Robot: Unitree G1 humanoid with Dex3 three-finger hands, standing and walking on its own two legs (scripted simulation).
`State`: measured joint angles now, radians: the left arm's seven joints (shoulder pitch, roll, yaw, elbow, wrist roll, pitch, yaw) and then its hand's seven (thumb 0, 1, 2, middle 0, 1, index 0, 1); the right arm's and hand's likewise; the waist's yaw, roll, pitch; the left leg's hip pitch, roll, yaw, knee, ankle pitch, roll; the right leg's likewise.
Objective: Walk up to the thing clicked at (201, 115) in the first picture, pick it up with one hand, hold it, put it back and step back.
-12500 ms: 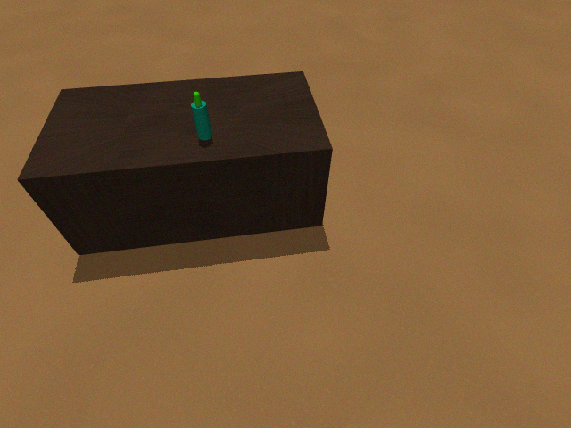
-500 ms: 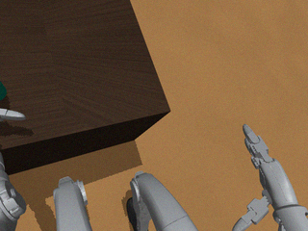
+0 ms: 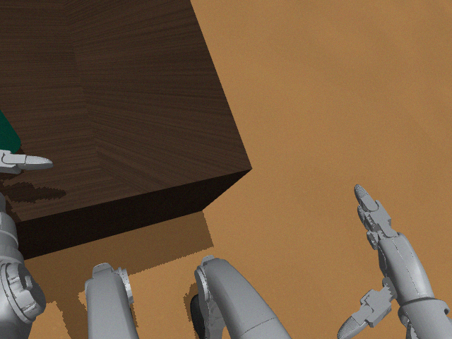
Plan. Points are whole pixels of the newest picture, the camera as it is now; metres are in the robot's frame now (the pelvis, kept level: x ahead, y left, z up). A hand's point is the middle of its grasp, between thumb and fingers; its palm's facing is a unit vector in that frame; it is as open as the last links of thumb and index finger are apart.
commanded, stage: close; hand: left
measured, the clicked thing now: out of the picture +0.50 +0.28 -0.04
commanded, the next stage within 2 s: settle in 0.36 s
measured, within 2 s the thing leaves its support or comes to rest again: leaves its support in 0.82 s
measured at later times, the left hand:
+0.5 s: hand out of the picture +0.50 +0.27 -0.05, palm faces +0.31 -0.95 +0.02, open 7.8 cm
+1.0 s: hand out of the picture +0.50 +0.27 -0.02, palm faces +0.32 -0.95 +0.00, open 7.6 cm
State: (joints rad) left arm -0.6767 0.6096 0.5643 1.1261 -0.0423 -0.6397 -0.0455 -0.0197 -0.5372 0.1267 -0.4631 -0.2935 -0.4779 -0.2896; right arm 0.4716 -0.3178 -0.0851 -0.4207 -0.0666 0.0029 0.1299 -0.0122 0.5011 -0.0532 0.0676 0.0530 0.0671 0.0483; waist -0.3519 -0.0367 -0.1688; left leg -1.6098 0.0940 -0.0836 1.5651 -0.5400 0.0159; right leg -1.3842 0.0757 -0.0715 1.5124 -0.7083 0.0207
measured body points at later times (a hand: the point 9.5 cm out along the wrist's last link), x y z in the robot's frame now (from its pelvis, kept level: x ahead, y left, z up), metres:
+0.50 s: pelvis +0.00 +0.01 +0.00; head +0.18 +0.12 +0.40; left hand +0.47 +0.32 -0.05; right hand +0.18 -0.23 +0.12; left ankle +0.07 +0.11 -0.55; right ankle +0.00 -0.14 -0.55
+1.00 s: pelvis +0.00 +0.01 +0.02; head +0.18 +0.11 +0.42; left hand +0.48 +0.32 -0.02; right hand +0.18 -0.24 +0.10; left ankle +0.07 +0.11 -0.55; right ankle +0.00 -0.14 -0.55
